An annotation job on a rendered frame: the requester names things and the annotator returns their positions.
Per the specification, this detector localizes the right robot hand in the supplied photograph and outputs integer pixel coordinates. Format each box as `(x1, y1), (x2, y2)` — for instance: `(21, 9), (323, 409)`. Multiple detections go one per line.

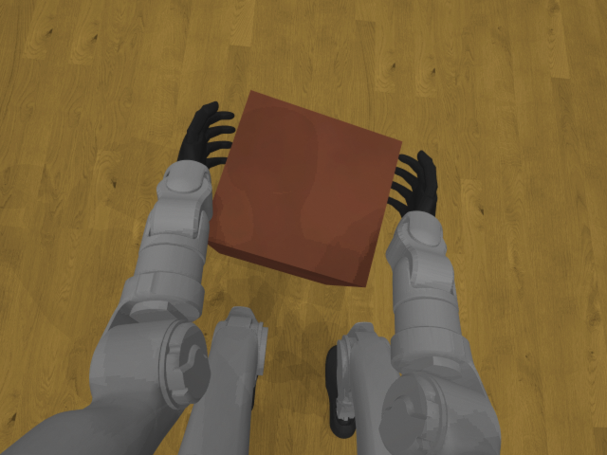
(387, 150), (438, 218)

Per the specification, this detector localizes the robot left upper arm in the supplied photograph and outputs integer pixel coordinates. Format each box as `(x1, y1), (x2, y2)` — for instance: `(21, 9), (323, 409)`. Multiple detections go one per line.
(0, 318), (211, 455)

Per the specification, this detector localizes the carton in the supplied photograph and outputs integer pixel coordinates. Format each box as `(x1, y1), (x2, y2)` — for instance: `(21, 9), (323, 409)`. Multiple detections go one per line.
(208, 90), (402, 287)

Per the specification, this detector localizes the left robot hand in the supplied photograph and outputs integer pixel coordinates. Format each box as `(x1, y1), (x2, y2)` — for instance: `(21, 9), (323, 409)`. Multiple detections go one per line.
(176, 101), (235, 169)

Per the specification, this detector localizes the right robot forearm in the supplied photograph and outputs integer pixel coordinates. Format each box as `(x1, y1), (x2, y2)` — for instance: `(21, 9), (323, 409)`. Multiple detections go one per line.
(385, 210), (491, 404)

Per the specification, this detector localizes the left robot forearm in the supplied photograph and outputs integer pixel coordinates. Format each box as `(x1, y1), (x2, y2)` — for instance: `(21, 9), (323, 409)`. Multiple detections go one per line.
(89, 160), (213, 395)

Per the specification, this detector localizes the left robot shin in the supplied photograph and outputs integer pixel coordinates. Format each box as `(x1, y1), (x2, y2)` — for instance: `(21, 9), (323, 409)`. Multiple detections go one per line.
(212, 306), (259, 387)

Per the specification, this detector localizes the robot right upper arm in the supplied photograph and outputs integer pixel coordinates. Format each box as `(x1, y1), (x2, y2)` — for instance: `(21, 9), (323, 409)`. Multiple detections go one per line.
(378, 372), (501, 455)

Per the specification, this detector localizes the left robot thigh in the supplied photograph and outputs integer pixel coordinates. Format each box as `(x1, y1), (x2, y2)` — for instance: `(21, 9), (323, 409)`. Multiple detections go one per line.
(177, 316), (268, 455)

